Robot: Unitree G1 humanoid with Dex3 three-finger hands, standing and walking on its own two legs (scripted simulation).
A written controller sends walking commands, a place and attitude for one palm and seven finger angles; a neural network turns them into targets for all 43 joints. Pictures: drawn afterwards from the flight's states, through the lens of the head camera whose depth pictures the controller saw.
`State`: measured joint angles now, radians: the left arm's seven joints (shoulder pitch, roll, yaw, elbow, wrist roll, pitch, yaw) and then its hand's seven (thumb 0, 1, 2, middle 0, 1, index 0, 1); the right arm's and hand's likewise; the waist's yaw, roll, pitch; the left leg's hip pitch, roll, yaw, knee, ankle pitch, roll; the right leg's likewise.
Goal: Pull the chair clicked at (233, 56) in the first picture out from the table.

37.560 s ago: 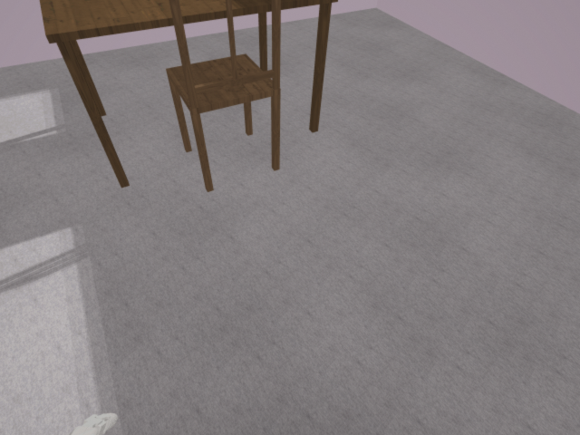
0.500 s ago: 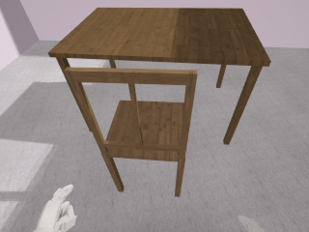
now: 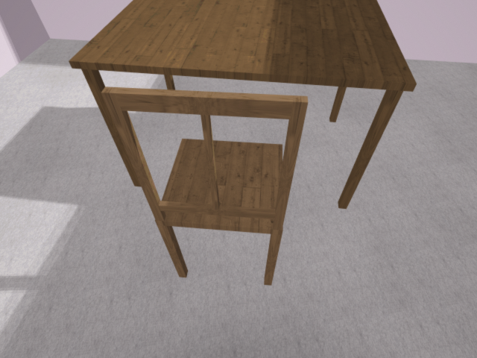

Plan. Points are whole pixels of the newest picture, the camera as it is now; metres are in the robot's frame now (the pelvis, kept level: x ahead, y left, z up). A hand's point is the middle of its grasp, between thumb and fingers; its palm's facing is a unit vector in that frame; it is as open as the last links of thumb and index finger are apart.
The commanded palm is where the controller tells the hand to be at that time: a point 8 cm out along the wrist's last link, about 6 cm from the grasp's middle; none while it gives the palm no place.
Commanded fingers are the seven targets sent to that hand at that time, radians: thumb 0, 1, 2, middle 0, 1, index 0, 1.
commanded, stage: let the arm hang, fingers relaxed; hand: left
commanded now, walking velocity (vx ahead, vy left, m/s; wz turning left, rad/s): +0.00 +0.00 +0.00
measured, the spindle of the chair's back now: (211, 168) +0.55 +0.10 -0.05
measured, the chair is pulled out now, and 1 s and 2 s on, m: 0.24 0.24 0.24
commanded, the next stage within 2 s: look to check the result in 0.44 s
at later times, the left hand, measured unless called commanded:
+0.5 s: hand out of the picture +0.01 +0.16 -0.17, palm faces -0.01 -0.98 -0.19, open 7.3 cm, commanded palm none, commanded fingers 0.00 0.90 0.90 -0.20 -0.30 -0.20 -0.30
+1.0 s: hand out of the picture +0.02 +0.15 -0.18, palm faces -0.01 -0.98 -0.18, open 7.4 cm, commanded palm none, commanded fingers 0.00 0.90 0.90 -0.20 -0.30 -0.20 -0.30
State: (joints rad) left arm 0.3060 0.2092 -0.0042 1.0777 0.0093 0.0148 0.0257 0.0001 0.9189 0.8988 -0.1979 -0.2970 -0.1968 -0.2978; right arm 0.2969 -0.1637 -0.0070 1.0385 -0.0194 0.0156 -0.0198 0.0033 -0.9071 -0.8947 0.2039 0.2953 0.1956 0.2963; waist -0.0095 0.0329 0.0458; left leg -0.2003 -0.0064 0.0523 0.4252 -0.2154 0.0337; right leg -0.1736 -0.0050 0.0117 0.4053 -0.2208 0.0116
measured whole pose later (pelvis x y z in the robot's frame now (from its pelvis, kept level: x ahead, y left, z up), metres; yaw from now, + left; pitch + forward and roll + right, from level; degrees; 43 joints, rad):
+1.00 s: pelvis +0.02 -0.01 +0.00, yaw -1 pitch -1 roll +0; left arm 0.28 0.14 -0.01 1.13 0.01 -0.01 0.04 0.00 0.91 0.90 -0.20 -0.30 -0.20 -0.30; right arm 0.27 -0.13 -0.02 1.12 -0.01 -0.01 -0.04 0.00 -0.91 -0.89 0.20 0.30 0.19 0.30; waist -0.01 0.00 0.05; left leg -0.14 0.02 0.06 0.39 -0.24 0.01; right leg -0.13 0.02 0.02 0.38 -0.24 -0.01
